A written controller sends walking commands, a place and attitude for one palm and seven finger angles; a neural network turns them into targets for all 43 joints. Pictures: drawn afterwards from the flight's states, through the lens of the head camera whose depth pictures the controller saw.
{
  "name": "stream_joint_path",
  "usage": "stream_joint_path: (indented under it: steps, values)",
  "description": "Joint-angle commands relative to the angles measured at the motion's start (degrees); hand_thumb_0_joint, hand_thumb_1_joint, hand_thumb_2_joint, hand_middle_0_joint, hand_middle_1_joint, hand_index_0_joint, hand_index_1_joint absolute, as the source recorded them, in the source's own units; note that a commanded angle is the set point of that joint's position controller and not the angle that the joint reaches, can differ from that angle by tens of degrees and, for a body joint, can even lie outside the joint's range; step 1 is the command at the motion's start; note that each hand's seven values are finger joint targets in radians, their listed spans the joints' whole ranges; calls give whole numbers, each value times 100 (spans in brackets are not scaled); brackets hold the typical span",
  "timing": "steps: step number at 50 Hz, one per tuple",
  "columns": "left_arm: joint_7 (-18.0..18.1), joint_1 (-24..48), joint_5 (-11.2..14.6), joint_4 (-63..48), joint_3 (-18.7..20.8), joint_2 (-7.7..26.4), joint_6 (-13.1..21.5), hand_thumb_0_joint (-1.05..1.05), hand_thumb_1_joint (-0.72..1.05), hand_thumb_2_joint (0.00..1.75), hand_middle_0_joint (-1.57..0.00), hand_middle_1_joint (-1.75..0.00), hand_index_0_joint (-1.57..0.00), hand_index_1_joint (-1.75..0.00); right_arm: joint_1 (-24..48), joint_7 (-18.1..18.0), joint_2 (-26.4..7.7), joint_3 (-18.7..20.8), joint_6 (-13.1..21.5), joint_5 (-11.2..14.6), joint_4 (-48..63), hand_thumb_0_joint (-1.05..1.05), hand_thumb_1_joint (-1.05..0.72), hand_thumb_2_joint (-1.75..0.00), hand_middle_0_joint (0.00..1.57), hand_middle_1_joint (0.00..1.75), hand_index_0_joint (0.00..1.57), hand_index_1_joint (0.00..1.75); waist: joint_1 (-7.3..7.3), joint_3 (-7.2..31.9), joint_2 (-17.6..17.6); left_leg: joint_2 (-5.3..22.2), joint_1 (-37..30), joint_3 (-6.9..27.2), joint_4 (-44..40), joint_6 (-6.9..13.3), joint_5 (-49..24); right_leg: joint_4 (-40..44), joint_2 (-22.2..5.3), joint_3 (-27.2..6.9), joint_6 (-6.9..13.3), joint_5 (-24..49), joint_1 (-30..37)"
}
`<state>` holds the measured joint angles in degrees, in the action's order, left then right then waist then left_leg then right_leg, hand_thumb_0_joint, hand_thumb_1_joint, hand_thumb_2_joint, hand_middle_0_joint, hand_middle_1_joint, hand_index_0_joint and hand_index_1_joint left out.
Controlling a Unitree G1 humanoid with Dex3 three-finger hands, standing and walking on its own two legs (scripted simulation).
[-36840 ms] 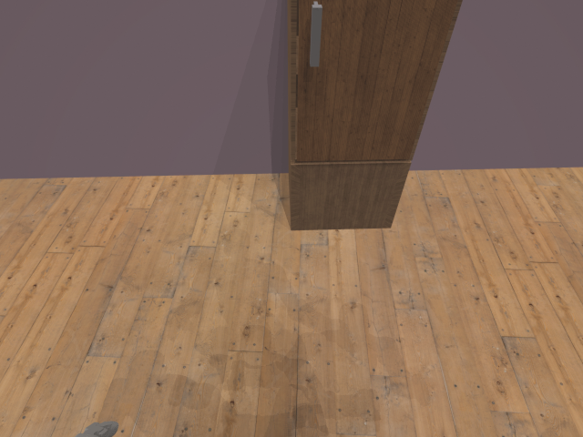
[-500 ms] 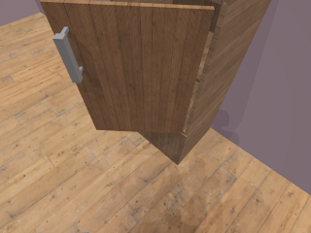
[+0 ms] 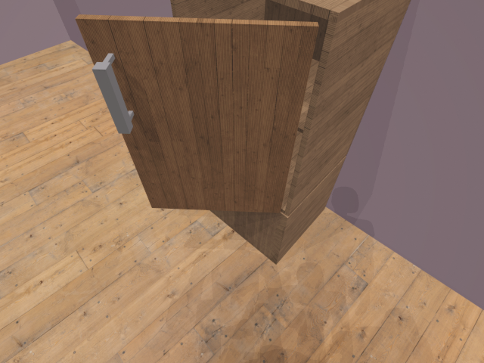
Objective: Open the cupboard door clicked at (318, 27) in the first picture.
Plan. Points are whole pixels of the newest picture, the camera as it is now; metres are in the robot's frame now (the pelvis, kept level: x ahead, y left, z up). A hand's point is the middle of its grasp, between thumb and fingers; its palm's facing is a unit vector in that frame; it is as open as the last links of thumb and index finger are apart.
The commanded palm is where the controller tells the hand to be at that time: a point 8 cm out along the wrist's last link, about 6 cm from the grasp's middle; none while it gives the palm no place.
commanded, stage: come to a stop and stand still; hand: left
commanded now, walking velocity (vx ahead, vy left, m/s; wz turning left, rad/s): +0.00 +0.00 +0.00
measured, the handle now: (118, 94) +0.58 +0.28 +0.12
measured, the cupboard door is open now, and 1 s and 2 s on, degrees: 40 40 40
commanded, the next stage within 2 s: look again from close up in 0.96 s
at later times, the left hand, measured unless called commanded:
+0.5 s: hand out of the picture -0.06 +0.20 -0.17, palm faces +0.02 -0.98 -0.21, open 7.4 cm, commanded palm none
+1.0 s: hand out of the picture -0.13 +0.17 -0.18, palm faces +0.05 -0.99 -0.14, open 7.4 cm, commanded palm none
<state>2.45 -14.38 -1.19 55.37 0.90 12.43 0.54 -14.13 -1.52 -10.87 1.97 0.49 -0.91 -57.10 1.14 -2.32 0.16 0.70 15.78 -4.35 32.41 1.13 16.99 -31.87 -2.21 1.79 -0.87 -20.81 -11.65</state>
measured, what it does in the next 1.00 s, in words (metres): shifts its weight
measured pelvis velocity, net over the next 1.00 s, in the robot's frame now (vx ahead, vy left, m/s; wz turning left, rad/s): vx -0.08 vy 0.02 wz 0.01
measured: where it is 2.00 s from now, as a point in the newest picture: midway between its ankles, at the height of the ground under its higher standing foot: outside the picture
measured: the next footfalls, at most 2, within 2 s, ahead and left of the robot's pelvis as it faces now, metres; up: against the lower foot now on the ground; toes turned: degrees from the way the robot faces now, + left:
none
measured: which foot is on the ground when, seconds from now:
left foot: down 0.00-1.00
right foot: down 0.00-1.00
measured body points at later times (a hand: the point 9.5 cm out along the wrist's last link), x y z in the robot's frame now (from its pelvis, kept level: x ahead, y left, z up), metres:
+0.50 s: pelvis -0.07 +0.00 +0.00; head -0.09 +0.02 +0.45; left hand -0.06 +0.25 -0.15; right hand -0.03 -0.25 -0.14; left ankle +0.00 +0.11 -0.73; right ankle -0.05 -0.13 -0.73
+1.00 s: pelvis -0.08 +0.02 +0.00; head -0.09 +0.03 +0.45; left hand -0.13 +0.22 -0.16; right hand -0.10 -0.19 -0.15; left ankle +0.00 +0.11 -0.73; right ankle -0.05 -0.13 -0.73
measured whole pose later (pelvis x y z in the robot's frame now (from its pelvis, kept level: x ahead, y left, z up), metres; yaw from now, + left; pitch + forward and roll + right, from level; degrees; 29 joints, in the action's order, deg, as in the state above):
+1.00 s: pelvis -0.08 +0.02 +0.00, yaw +0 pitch -2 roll -1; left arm 2.1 -23.9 -2.0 61.7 0.2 6.4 0.2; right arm -18.4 -0.6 -6.3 2.0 -1.5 -0.5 -63.4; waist 0.1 -0.6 0.7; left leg 0.0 18.7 -4.2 27.8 2.6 8.4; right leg -27.9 -2.1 1.1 -1.5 -12.0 -14.9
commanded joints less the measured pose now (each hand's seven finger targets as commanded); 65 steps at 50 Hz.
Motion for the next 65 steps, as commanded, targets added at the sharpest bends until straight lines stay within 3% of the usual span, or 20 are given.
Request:
stream_joint_path:
  steps: [1, 3, 7, 10, 15, 18, 33, 37, 46, 50, 53, 56, 60, 65]
  values:
    - [42, -401, 7, -475, 178, 895, 46, 0, 90, 90, -20, -30, -20, -30, 81, -18, -633, 173, -1, -19, 604, 0, -90, -90, 20, 30, 20, 30, -43, 350, 413, 206, -16, 284, 35, 87, -971, 381, -759, -813, 534, 3442, 128]
    - [21, -332, 9, -543, 127, 848, 44, 0, 90, 90, -20, -30, -20, -30, 88, 21, -626, 146, -13, -35, 589, 0, -90, -90, 20, 30, 20, 30, -38, 386, 289, 290, -315, 339, -62, 107, -1287, 478, -597, -731, 457, 2698, -71]
    - [-31, -115, 16, -513, 101, 976, 29, 0, 90, 90, -20, -30, -20, -30, 307, 61, -927, 157, -19, -30, 576, 0, -90, -90, 20, 30, 20, 30, -33, -140, 60, 434, -188, 568, -455, 128, -762, 863, -392, -674, 350, 788, -589]
    - [-54, -185, 6, -400, 56, 951, 21, 0, 90, 90, -20, -30, -20, -30, 342, 90, -949, 113, -15, -28, 508, 0, -90, -90, 20, 30, 20, 30, -48, -217, -72, 453, -114, 627, -737, 122, -228, 1065, -342, -664, 309, 133, -609]
    - [-79, -278, -4, -240, 40, 917, 27, 0, 90, 90, -20, -30, -20, -30, 246, 109, -957, 85, -27, -32, 404, 0, -90, -90, 20, 30, 20, 30, -53, -287, 54, 415, -12, 687, -970, 92, 308, 1347, -366, -708, 287, -437, -701]
    - [-81, -367, -13, -159, 32, 858, 26, 0, 90, 90, -20, -30, -20, -30, 144, 111, -936, 69, -14, -29, 302, 0, -90, -90, 20, 30, 20, 30, -75, -268, -100, 466, 63, 749, -1150, 87, 488, 1361, -337, -621, 253, -403, -626]
    - [-17, -1117, -27, 341, -6, 285, 2, 0, 90, 90, -20, -30, -20, -30, -511, 85, -533, 61, -48, 8, -257, 0, -90, -90, 20, 30, 20, 30, -119, -284, -32, 547, 460, 929, -1510, 79, 922, 1206, -282, -457, 182, -203, -428]
    - [-2, -1293, -37, 444, 3, 136, -3, 0, 90, 90, -20, -30, -20, -30, -594, 71, -444, 79, -57, 15, -338, 0, -90, -90, 20, 30, 20, 30, -138, -353, -245, 570, 600, 997, -1646, 83, 1164, 1084, -232, -405, 165, -162, -417]
    - [9, -1556, -67, 547, 42, -100, -3, 0, 90, 90, -20, -30, -20, -30, -620, 55, -267, 140, -91, 13, -382, 0, -90, -90, 20, 30, 20, 30, -149, -439, -116, 510, 618, 964, -1594, 70, 1272, 1045, -195, -475, 170, -348, -659]
    - [12, -1552, -65, 538, 57, -113, 23, 0, 90, 90, -20, -30, -20, -30, -638, 55, -190, 150, -83, 23, -381, 0, -90, -90, 20, 30, 20, 30, -107, -338, 51, 452, 414, 877, -1399, 50, 1046, 1179, -253, -606, 190, -467, -815]
    - [18, -1505, -62, 526, 51, -116, 35, 0, 90, 90, -20, -30, -20, -30, -645, 55, -186, 143, -75, 27, -378, 0, -90, -90, 20, 30, 20, 30, -62, -321, -24, 471, 213, 886, -1372, 42, 949, 1218, -255, -645, 192, -503, -997]
    - [17, -1514, -76, 540, 57, -140, 20, 0, 90, 90, -20, -30, -20, -30, -603, 55, -234, 149, -81, 16, -378, 0, -90, -90, 20, 30, 20, 30, -96, -497, -118, 524, 452, 974, -1565, 50, 1255, 1118, -180, -595, 167, -498, -963]
    - [9, -1614, -78, 580, 66, -143, 28, 0, 90, 90, -20, -30, -20, -30, -498, 50, -264, 147, -59, 21, -339, 0, -90, -90, 20, 30, 20, 30, -157, -406, -88, 529, 463, 974, -1612, 67, 1149, 1066, -193, -580, 177, -231, -758]
    - [10, -1475, -74, 539, 60, -82, 34, 0, 90, 90, -20, -30, -20, -30, -515, 61, -300, 138, -67, 20, -349, 0, -90, -90, 20, 30, 20, 30, -107, -442, -3, 519, 356, 984, -1592, 59, 1120, 1169, -217, -632, 165, -386, -899]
